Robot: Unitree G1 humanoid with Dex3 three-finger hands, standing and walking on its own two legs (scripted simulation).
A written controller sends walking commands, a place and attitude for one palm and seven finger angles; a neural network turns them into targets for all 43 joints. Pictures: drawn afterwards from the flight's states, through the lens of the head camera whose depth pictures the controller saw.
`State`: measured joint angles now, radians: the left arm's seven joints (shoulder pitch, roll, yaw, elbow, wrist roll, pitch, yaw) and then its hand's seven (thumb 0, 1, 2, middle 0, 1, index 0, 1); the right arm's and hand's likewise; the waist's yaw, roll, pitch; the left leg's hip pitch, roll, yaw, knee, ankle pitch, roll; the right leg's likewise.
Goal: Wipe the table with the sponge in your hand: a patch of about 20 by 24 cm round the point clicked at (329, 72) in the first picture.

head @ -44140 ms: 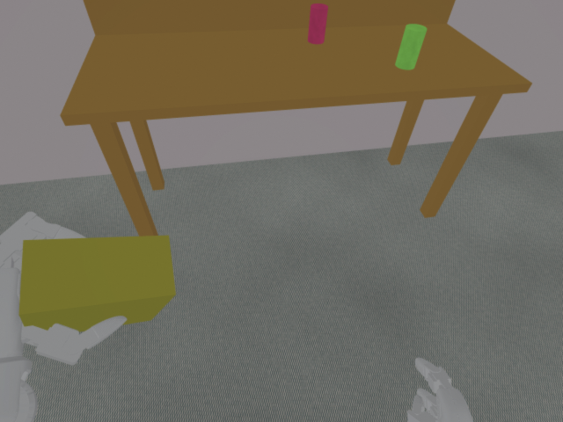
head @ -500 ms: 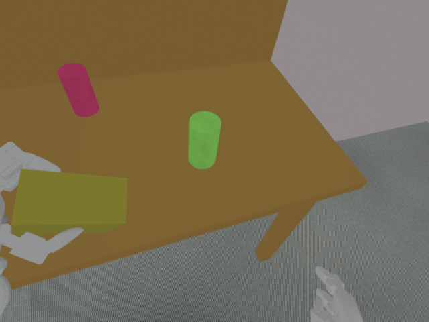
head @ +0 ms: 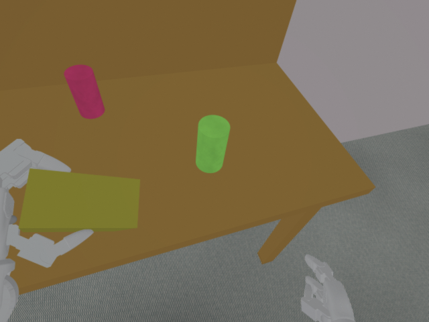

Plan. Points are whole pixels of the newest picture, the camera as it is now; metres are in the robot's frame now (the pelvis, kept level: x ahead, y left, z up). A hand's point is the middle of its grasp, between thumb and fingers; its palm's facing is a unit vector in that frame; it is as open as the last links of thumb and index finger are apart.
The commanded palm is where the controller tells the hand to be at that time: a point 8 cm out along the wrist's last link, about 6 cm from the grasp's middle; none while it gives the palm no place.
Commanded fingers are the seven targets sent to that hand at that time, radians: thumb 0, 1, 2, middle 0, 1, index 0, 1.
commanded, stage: look again from close up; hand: left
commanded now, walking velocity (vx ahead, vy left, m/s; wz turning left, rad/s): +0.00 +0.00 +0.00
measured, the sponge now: (96, 206) +0.24 +0.21 +0.12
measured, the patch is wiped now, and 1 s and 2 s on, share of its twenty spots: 0.00 0.00 0.00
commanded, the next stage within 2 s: turn the palm down, sponge in hand in 0.06 s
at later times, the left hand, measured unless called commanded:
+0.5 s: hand (60, 226) +0.20 +0.23 +0.14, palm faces +0.26 -0.72 -0.64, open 10.6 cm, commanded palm +0.16 +0.27 +0.18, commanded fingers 0.00 0.10 1.30 -1.20 -1.60 -1.20 -1.60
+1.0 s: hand (93, 213) +0.22 +0.19 +0.16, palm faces +0.30 -0.47 -0.83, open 10.6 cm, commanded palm +0.17 +0.24 +0.19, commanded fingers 0.00 0.10 1.30 -1.20 -1.60 -1.20 -1.60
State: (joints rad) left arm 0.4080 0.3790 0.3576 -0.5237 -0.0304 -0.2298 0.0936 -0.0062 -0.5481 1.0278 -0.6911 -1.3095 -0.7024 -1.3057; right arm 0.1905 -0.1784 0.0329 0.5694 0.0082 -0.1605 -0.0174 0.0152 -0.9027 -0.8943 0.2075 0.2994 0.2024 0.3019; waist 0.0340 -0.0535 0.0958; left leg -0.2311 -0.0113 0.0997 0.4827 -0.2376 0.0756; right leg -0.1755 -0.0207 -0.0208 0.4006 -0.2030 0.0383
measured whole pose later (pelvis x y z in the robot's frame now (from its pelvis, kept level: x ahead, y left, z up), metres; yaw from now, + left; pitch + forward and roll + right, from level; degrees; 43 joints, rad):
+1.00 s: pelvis -0.01 -0.10 -0.03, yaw +3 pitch +2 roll +0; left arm 0.31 0.66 0.36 -0.33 0.21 -0.09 0.02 0.00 -0.55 1.03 -0.69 -1.31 -0.71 -1.31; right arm 0.22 -0.28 -0.01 0.60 0.02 -0.03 -0.06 0.02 -0.90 -0.89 0.21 0.30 0.20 0.30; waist 0.06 0.07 -0.02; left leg -0.44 0.04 -0.06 0.74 -0.33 -0.03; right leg -0.37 0.07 -0.09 0.73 -0.39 -0.10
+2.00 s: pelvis -0.03 -0.02 +0.00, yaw +2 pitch -4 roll -1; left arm 0.11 0.57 0.05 -0.30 0.80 0.41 -0.04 0.00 -0.56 1.04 -0.69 -1.32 -0.70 -1.31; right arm 0.01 -0.24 0.09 0.62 0.06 0.04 -0.04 0.02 -0.90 -0.89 0.21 0.30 0.20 0.30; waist 0.15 0.12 0.02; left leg -0.25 -0.05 -0.01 0.50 -0.19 0.05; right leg -0.19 -0.01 -0.03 0.50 -0.24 0.00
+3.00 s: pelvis -0.01 -0.05 +0.00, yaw +1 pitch -4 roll -1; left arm 0.22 0.63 0.08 -0.23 0.83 0.10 -0.04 0.00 -0.57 1.04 -0.70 -1.31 -0.71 -1.31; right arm 0.08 -0.28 0.02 0.66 0.02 -0.03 -0.08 0.02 -0.91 -0.89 0.20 0.30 0.20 0.30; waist 0.14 0.10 0.04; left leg -0.21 0.00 -0.01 0.49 -0.22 0.01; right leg -0.14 0.04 -0.03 0.46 -0.25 -0.04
